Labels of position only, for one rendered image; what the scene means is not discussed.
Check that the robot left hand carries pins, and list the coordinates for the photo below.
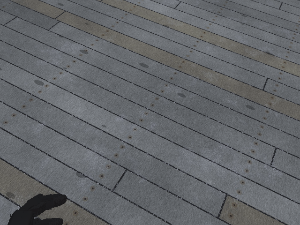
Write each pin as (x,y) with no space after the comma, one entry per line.
(34,207)

